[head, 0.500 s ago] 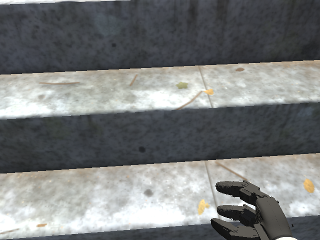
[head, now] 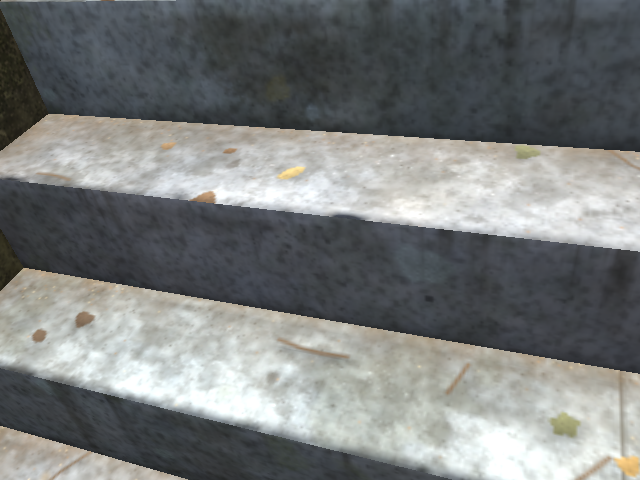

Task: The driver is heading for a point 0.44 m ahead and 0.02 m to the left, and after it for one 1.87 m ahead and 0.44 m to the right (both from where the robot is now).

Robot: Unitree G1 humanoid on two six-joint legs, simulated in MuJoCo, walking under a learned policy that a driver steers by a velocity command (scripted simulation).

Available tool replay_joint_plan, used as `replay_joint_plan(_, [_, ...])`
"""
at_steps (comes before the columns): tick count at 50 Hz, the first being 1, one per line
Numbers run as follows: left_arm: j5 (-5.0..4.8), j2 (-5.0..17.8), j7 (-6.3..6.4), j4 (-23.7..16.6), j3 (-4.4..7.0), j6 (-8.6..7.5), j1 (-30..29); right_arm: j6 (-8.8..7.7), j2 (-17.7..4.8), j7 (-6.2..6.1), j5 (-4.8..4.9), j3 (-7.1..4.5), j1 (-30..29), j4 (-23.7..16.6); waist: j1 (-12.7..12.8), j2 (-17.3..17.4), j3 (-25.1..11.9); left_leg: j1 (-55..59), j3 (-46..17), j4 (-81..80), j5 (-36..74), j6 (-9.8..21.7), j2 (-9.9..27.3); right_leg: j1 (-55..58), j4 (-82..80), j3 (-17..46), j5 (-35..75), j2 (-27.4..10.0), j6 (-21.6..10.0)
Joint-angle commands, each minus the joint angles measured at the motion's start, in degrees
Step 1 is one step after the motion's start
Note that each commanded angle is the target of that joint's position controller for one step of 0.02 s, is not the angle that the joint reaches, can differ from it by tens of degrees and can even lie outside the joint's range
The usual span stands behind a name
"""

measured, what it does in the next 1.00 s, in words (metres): climbs, turning left: right foot 0.24 m higher, then left foot 0.24 m lower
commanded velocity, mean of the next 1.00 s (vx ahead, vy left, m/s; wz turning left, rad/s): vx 0.56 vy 0.00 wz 0.37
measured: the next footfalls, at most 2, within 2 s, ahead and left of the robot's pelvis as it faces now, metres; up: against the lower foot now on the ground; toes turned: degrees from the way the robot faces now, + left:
right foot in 0.34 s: +0.27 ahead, -0.22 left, +0.24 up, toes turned +22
left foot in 0.70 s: +0.08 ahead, +0.07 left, +0.00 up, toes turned +24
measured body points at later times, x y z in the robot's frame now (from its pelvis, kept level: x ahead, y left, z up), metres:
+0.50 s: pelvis +0.09 -0.09 +0.20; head +0.07 -0.07 +0.65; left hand +0.16 +0.16 +0.07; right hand +0.28 -0.35 +0.12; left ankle +0.03 +0.03 -0.33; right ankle +0.22 -0.23 -0.43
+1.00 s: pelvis +0.02 -0.05 +0.08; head -0.03 -0.03 +0.52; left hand +0.01 +0.18 -0.08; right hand +0.23 -0.20 -0.02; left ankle +0.05 +0.06 -0.66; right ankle -0.03 -0.24 -0.48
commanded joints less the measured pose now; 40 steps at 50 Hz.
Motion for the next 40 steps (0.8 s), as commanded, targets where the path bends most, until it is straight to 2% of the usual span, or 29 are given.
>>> replay_joint_plan(1, [2.53, -3.32, -3.43, -18.98, -3.07, -4.57, -19.72, -4.07, 6.73, -0.83, 1.81, 1.52, 11.01, 3.04, -2.05, -10.71, 10.9, 49.32, -38.65, -30.29, 44.33, 7.93, 9.09, -47.88, 4.97, 1.35, -20.33, 1.21, 3.24])
replay_joint_plan(2, [2.0, -3.15, -3.8, -18.68, -3.41, -4.22, -18.07, -4.95, 6.5, -0.36, 1.61, 1.47, 12.02, 2.6, -1.36, -9.45, 5.69, 54.49, -37.06, -29.63, 51.02, 6.73, 10.07, -45.39, 2.38, 0.45, -21.8, 0.67, 3.69])
replay_joint_plan(4, [1.26, -5.78, -3.94, -20.76, -4.62, -3.36, -22.54, -4.89, 5.45, -0.14, 2.0, 0.86, 17.76, 3.62, -2.41, -7.5, 2.67, 51.2, -37.65, -33.55, 46.68, 8.02, 11.95, -41.32, 4.4, -3.04, -24.8, 0.54, 4.38])
replay_joint_plan(7, [-0.36, -12.49, -3.64, -26.88, -6.63, -1.42, -30.58, -4.53, 4.01, -1.63, 4.26, 0.39, 20.38, 3.09, -2.25, -3.5, 8.53, 30.71, -43.31, -39.59, 29.23, 11.1, 13.99, -41.7, 14.77, -4.03, -26.31, -2.37, 4.79])
replay_joint_plan(9, [-1.41, -14.06, -3.32, -31.08, -7.21, -0.4, -37.49, -4.08, 2.53, -2.86, 3.99, 0.0, 18.27, 2.07, -1.79, -0.75, 12.19, 24.03, -46.01, -43.23, 23.49, 11.22, 16.83, -47.85, 16.59, -3.73, -28.35, -3.46, 3.83])
replay_joint_plan(12, [-0.77, -16.85, -0.92, -35.95, -8.75, 0.56, -47.82, -1.64, 0.94, -4.15, 5.69, -1.1, 18.98, 2.18, -3.2, -4.31, 7.13, 8.49, -37.5, -50.28, 25.17, 7.71, 17.51, -24.58, -20.05, -5.01, -23.13, -8.51, 2.25])
replay_joint_plan(13, [-0.97, -14.48, 0.67, -34.86, -7.4, 1.31, -42.9, -1.01, -1.8, -3.88, 5.1, -1.8, 17.58, 2.15, -0.29, -2.04, 0.36, 0.63, -29.06, -53.22, 49.26, 7.64, 17.39, 0.45, -33.54, -13.08, -31.24, -4.89, 2.87])
replay_joint_plan(14, [-2.33, -7.05, 2.42, -29.42, -2.59, 1.9, -34.13, -2.84, -5.63, -2.73, 5.63, -3.57, 17.97, 1.86, 0.87, 4.49, -5.74, 7.7, -27.44, -45.12, 92.52, 9.38, 17.13, 13.01, -37.16, -19.12, -32.89, 0.28, 4.82])
replay_joint_plan(15, [-3.52, -3.07, 2.84, -27.53, 0.01, 1.01, -30.26, -4.78, -6.19, -1.54, 4.83, -4.07, 22.19, 3.2, -1.53, 5.71, -12.54, 8.98, -26.79, -29.5, 114.05, 7.76, 15.86, 26.63, -42.97, -8.85, -29.61, -3.07, 2.2])
replay_joint_plan(16, [-3.35, 1.18, 3.24, -23.17, 3.04, 1.34, -15.49, -6.94, -5.31, 0.05, 3.48, -3.57, 22.52, 3.66, 2.24, -1.07, -25.65, 2.05, -29.59, -10.83, 116.3, 6.94, 13.46, 43.72, -54.64, 16.36, -41.71, -9.05, -3.53])
replay_joint_plan(17, [-2.9, 5.11, 3.58, -16.2, 4.81, 2.47, 0.27, -8.0, -3.45, 1.33, 4.05, -2.41, 14.49, -0.03, 7.52, -23.07, -32.45, -5.05, -30.42, 12.01, 66.4, 5.86, 7.21, 49.44, -69.47, 37.91, -46.4, -16.38, -9.0])
replay_joint_plan(18, [-3.8, 2.44, 2.44, -13.79, 4.52, 4.43, -3.54, -8.17, -3.36, 1.99, 4.08, -2.59, 12.87, -2.76, 2.95, -31.85, -31.71, -9.43, -36.37, 30.44, 29.86, 1.99, 7.26, 43.49, -70.1, 41.21, -37.75, -15.89, -10.32])
replay_joint_plan(19, [-3.78, -0.93, 1.18, -13.44, 3.84, 7.09, -9.49, -6.65, -0.42, 2.41, 5.2, -2.47, 5.96, -6.22, 2.11, -24.53, -23.01, -11.82, -30.96, 43.36, 23.4, -0.67, 6.46, 25.51, -75.94, 39.5, -47.35, -16.39, -9.59])
replay_joint_plan(20, [-3.01, -6.2, 0.76, -9.86, 3.0, 8.51, -14.91, -3.62, 2.2, 1.33, 6.16, -1.39, 3.2, -9.04, -2.56, -14.44, -7.03, -12.66, -22.94, 47.61, 17.01, -2.28, 7.32, 4.82, -73.82, 27.58, -49.28, -13.98, -8.82])
replay_joint_plan(21, [-3.24, -10.73, 1.56, -8.1, 1.75, 8.65, -20.83, -1.11, 2.8, 0.31, 5.1, -0.67, 7.11, -9.21, -8.32, -11.38, 5.86, -6.78, -18.74, 47.7, 8.93, -4.86, 8.68, -14.77, -72.63, 19.46, -48.91, -10.87, -5.38])
replay_joint_plan(22, [-4.33, -11.74, 2.31, -6.82, 1.31, 8.55, -24.72, 1.08, 1.59, -1.12, 4.6, -1.06, 12.89, -8.1, -12.64, -7.18, 12.46, -0.88, -14.44, 47.67, 9.39, -8.0, 8.74, -24.84, -72.1, 12.26, -46.68, -9.31, -3.98])
replay_joint_plan(23, [-4.82, -8.45, 2.92, -3.73, 2.28, 7.7, -22.65, 1.85, 0.91, -1.88, 4.8, -1.08, 18.21, -6.48, -14.36, -4.69, 14.74, 3.64, -12.75, 48.53, 15.43, -9.16, 9.69, -30.19, -74.32, 11.78, -46.73, -10.26, -4.44])
replay_joint_plan(25, [-5.25, -4.86, 3.93, -0.76, 3.41, 6.44, -20.66, 2.38, 1.22, -3.0, 4.9, -0.37, 17.15, -7.38, -13.69, -4.07, 18.0, 3.51, -13.64, 45.9, 21.92, -9.3, 12.0, -32.22, -74.93, 14.2, -46.63, -9.86, -5.44])
replay_joint_plan(27, [-5.26, -2.01, 4.29, -0.07, 4.11, 6.14, -20.11, 2.97, 1.49, -3.31, 4.84, 0.16, 16.98, -8.12, -14.06, -4.58, 16.9, 5.85, -11.81, 34.68, 21.72, -8.9, 13.39, -29.82, -69.81, 11.03, -41.84, -7.81, -4.01])
replay_joint_plan(30, [-6.03, 2.39, 6.21, -1.15, 5.5, 8.11, -16.39, 3.85, 1.33, -2.39, 5.8, 0.76, 13.68, -9.1, -11.08, -5.54, 13.56, 18.1, -7.31, -5.48, 22.45, -6.51, 15.8, -24.14, -59.77, 3.28, -35.88, -4.36, -0.91])
replay_joint_plan(31, [-6.88, 1.03, 7.53, -1.84, 5.33, 9.27, -15.19, 4.11, 2.19, -1.68, 5.85, 0.86, 11.38, -8.8, -9.36, -4.87, 14.42, 21.02, -4.0, -21.29, 30.07, -6.06, 16.0, -22.51, -55.29, 2.17, -35.41, -3.56, -0.31])
replay_joint_plan(33, [-4.79, -1.29, 9.75, -6.42, 4.24, 10.21, -14.04, 6.32, 1.44, -1.58, 4.5, 1.16, 7.1, -6.82, -3.14, -6.82, 16.53, 24.69, 0.73, -39.06, 42.41, -5.59, 17.39, -21.19, -47.25, 2.11, -32.6, -3.64, -0.39])
replay_joint_plan(34, [-3.02, -2.79, 9.79, -6.87, 3.96, 10.2, -10.42, 7.06, 0.45, -1.7, 4.23, 1.33, 4.68, -7.17, -0.62, -3.47, 15.86, 28.99, -3.12, -43.1, 44.65, -4.88, 18.97, -23.57, -36.27, 0.35, -31.36, -1.18, 1.31])
replay_joint_plan(35, [-2.9, -6.46, 9.05, -4.82, 3.21, 10.3, -4.8, 6.81, 1.78, -1.74, 3.21, 2.65, 3.19, -7.47, -0.39, 3.71, 12.98, 29.41, -5.25, -44.9, 52.22, -4.94, 21.36, -23.65, -11.95, -3.8, -39.07, 3.61, 5.71])
replay_joint_plan(36, [-3.72, -11.91, 7.5, -3.29, 3.0, 9.32, -0.52, 5.94, 0.4, -2.43, 0.0, 4.73, 0.25, -6.6, 3.89, 7.37, 7.65, 33.42, -11.29, -29.06, 88.73, -11.24, 26.3, -32.18, 19.41, 1.29, -39.14, 5.79, 10.6])
replay_joint_plan(37, [-7.79, -7.22, 7.04, 1.62, 3.98, 8.05, 15.35, 4.54, -6.2, -0.48, -1.09, 2.42, 8.32, -4.87, 5.24, 5.44, -2.24, 35.02, -13.73, -27.01, 88.92, -8.68, 37.42, -28.22, 24.4, 3.95, -31.93, 1.18, 13.56])
replay_joint_plan(38, [-6.99, -4.22, 7.5, 2.19, 4.48, 7.62, 15.7, 5.04, -9.54, 0.52, 1.14, 1.38, 7.12, -3.9, 6.04, 6.18, -2.19, 37.54, -14.04, -27.77, 76.06, -5.76, 37.86, -31.13, 26.5, 4.73, -30.37, -0.36, 15.42])
replay_joint_plan(39, [-10.45, -6.31, 8.66, -2.82, 2.27, 7.49, 5.91, 5.77, -17.22, -0.23, 1.45, -0.8, 6.74, -4.14, 5.03, 18.47, 2.72, 31.12, -27.22, -39.47, 21.63, 4.2, 43.85, -36.35, 21.83, 1.42, -30.94, -4.69, 16.22])
replay_joint_plan(40, [-10.41, -1.81, 9.97, -1.78, 2.83, 9.21, -6.58, 5.49, -7.45, -3.14, 1.61, 1.44, 0.33, -6.91, -0.45, 12.7, 12.4, 23.66, -30.05, -47.05, -3.62, 2.61, 37.35, -35.95, 15.33, 0.92, -24.61, -5.96, 16.75])
Keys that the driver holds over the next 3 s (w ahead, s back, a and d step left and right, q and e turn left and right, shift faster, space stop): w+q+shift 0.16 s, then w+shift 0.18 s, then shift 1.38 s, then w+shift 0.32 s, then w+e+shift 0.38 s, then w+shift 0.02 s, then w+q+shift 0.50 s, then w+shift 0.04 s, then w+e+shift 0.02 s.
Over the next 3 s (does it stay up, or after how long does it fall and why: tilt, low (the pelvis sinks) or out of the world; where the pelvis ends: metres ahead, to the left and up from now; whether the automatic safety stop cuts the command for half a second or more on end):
stays up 0.04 -0.05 0.07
